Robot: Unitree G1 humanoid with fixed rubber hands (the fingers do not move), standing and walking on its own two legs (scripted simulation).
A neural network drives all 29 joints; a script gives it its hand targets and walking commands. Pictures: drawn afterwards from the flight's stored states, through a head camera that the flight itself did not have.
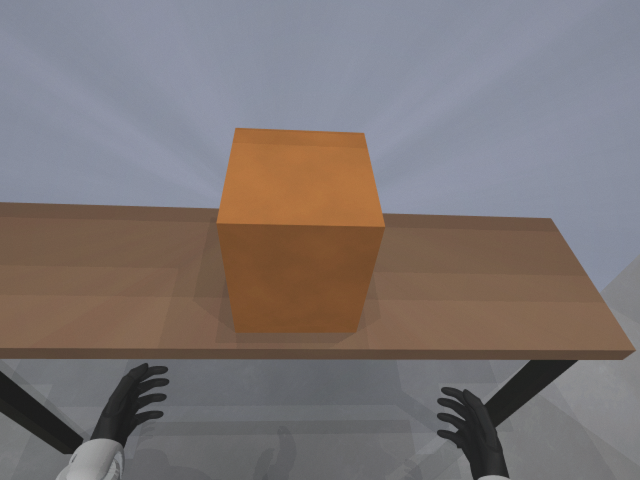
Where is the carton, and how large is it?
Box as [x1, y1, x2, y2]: [216, 128, 384, 332]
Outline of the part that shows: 235,128 216,222 235,332 355,332 384,229 384,223 364,134 354,132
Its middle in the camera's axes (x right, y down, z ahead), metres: -0.03 -0.01 +0.62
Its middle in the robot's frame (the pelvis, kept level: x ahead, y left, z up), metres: +0.46 +0.07 +0.03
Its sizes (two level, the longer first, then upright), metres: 0.210 0.200 0.250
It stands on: a table, 0.69 m high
